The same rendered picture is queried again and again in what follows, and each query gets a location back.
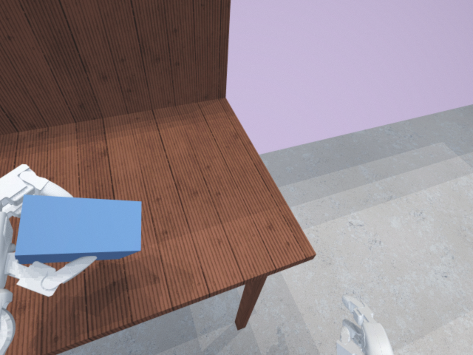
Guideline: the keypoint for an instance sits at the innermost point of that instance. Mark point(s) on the robot right hand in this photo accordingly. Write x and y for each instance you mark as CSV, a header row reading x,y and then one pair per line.
x,y
371,339

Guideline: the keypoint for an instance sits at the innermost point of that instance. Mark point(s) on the left robot forearm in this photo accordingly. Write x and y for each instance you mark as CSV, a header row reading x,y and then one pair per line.
x,y
7,322

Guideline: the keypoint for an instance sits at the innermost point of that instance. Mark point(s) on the robot left hand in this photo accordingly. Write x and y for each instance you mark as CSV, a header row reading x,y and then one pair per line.
x,y
38,277

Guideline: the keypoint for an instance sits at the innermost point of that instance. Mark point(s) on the sponge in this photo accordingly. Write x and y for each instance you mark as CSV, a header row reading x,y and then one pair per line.
x,y
62,229

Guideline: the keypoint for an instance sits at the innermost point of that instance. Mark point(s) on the table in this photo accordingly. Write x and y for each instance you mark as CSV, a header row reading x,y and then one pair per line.
x,y
126,100

